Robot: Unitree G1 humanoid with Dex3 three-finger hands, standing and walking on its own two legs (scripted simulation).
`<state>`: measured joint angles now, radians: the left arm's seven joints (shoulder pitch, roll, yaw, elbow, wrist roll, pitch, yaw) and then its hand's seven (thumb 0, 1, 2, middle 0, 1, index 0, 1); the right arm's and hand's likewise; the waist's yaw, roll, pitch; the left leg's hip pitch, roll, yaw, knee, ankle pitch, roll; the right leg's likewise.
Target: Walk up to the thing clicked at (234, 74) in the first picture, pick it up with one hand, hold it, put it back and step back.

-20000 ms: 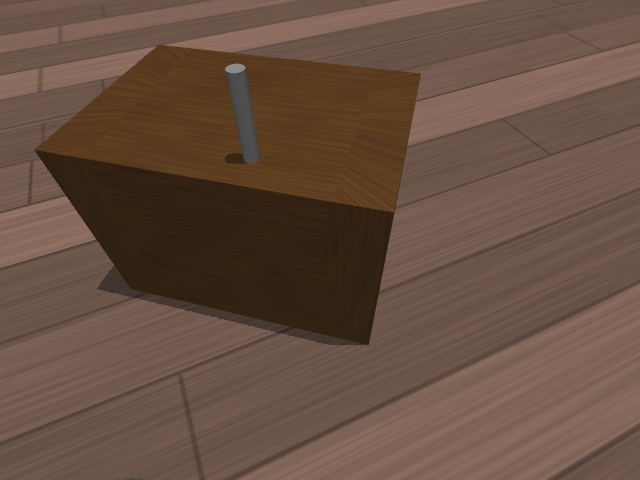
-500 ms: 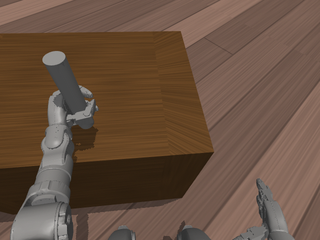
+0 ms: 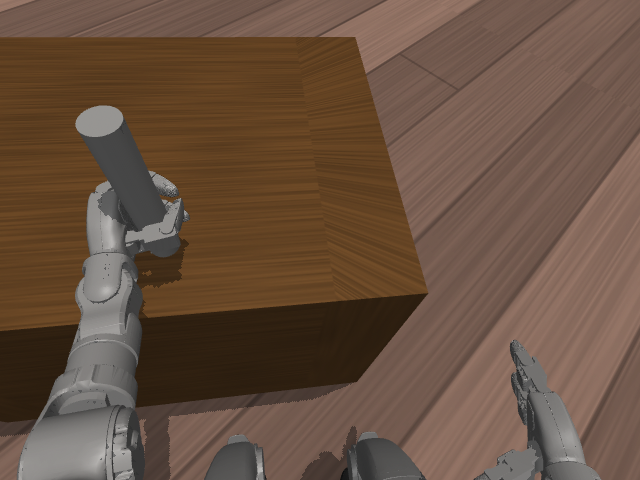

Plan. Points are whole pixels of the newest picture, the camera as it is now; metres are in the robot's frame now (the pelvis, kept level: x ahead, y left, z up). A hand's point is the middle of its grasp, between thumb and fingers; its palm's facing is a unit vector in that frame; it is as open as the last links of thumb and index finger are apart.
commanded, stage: lower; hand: left
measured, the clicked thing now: (139, 196) +0.43 +0.19 +0.08
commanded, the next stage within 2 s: loosen in 0.46 s
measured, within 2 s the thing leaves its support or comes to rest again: rests again in 0.30 s
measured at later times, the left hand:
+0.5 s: hand (167, 225) +0.43 +0.18 +0.01, palm faces +0.09 -1.00 +0.00, open 5.0 cm
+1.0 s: hand (168, 226) +0.44 +0.18 +0.01, palm faces +0.09 -1.00 +0.02, open 8.9 cm
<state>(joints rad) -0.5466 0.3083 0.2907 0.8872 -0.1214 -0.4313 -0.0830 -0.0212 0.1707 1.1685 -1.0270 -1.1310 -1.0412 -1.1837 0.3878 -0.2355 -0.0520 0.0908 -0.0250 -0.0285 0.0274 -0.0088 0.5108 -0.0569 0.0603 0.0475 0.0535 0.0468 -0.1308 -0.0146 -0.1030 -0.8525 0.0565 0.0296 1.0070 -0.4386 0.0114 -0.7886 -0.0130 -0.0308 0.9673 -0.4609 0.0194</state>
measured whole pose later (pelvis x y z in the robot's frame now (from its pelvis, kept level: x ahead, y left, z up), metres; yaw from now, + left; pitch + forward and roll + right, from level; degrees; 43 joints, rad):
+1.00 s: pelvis -0.02 +0.00 -0.03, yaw +0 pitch +19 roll -3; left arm -0.61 0.35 0.34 0.96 -0.11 -0.49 -0.10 0.00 -0.05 0.53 -0.86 -0.73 -0.88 -0.72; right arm 0.42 -0.25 -0.06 -0.03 -0.04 -0.01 0.03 -0.01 0.51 -0.05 0.06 0.05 0.06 0.05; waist -0.17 -0.01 -0.13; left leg -1.02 0.06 0.02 1.15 -0.47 0.01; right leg -0.95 -0.01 -0.04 1.10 -0.50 0.02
